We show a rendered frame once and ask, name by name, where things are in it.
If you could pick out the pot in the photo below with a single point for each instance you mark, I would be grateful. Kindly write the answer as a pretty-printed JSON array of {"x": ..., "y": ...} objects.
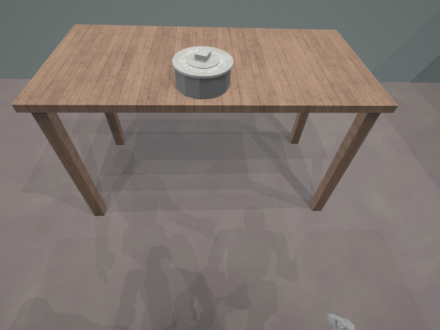
[{"x": 202, "y": 88}]

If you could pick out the lid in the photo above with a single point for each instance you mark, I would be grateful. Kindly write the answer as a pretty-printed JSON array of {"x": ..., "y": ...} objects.
[{"x": 219, "y": 63}]

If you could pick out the knob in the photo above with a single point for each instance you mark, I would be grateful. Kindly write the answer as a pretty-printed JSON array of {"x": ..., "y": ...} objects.
[{"x": 202, "y": 54}]

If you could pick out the table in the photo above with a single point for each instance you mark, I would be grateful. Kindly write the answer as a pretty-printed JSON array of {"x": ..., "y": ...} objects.
[{"x": 128, "y": 69}]

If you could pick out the right robot hand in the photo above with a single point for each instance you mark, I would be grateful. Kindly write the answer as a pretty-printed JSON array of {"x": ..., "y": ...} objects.
[{"x": 339, "y": 323}]

